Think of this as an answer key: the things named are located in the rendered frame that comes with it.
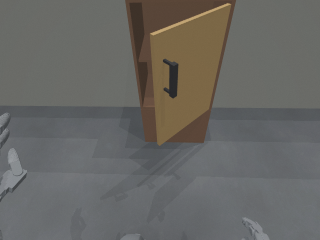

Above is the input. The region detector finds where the cupboard door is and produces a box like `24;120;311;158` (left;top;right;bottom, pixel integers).
150;3;232;146

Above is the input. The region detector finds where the handle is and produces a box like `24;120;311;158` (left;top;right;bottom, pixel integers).
163;59;179;98

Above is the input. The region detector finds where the right robot hand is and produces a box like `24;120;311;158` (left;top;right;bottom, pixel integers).
241;217;270;240

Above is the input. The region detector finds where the left robot hand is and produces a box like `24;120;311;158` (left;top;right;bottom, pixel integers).
0;113;27;202

